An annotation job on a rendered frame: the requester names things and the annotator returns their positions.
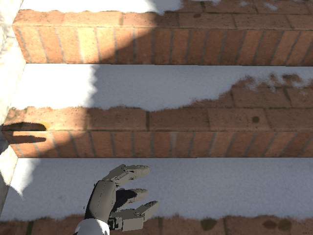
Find robot left hand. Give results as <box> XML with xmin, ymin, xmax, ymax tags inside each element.
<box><xmin>84</xmin><ymin>164</ymin><xmax>159</xmax><ymax>232</ymax></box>

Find left robot forearm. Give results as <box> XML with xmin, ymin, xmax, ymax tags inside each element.
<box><xmin>73</xmin><ymin>218</ymin><xmax>110</xmax><ymax>235</ymax></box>

